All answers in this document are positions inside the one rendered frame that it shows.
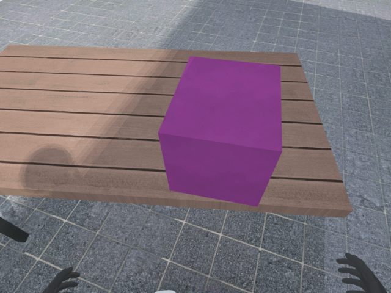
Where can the table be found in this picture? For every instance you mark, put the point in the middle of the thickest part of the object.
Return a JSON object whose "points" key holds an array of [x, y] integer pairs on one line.
{"points": [[81, 123]]}

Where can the robot left hand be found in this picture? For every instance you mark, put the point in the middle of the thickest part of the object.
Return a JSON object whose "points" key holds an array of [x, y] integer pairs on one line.
{"points": [[57, 283]]}

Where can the robot right hand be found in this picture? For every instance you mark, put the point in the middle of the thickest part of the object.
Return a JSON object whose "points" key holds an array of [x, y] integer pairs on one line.
{"points": [[368, 281]]}

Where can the carton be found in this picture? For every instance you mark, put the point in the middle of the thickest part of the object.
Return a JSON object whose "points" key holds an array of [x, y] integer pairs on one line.
{"points": [[221, 136]]}

